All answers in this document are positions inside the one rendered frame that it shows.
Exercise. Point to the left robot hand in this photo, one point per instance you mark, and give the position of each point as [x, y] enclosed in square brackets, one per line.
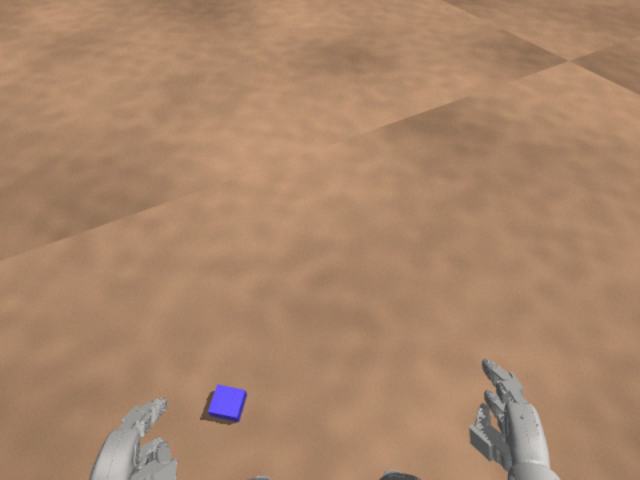
[121, 457]

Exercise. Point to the right robot arm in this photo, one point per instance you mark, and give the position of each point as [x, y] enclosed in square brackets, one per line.
[531, 471]

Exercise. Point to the right robot hand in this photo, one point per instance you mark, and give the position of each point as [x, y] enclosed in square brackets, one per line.
[522, 439]

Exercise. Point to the small box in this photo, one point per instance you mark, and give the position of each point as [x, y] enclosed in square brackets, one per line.
[227, 403]

